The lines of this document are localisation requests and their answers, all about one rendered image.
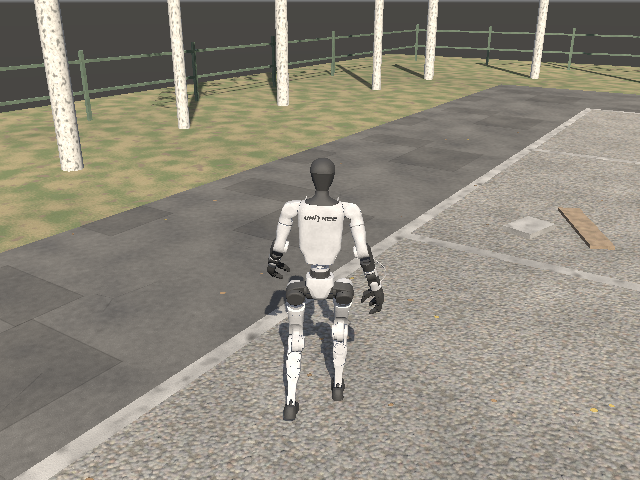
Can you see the robot left shin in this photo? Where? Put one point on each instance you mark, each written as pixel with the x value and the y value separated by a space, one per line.
pixel 293 368

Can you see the robot left hand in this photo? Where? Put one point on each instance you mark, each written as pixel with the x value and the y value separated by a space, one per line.
pixel 273 273

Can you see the robot right hand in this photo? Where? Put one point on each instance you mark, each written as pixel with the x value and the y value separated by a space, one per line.
pixel 378 299

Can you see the robot left upper arm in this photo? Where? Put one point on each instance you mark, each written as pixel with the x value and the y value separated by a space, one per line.
pixel 289 210

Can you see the robot right shin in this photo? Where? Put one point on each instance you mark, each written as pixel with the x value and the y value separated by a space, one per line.
pixel 339 357

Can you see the robot left forearm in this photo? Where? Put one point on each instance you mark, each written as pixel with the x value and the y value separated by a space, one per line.
pixel 274 257

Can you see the robot right upper arm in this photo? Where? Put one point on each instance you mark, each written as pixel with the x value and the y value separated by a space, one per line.
pixel 353 212

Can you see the robot shin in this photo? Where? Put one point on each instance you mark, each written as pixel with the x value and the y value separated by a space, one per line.
pixel 293 368
pixel 339 357

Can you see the robot right forearm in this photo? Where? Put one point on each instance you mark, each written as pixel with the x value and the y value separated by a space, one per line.
pixel 370 271

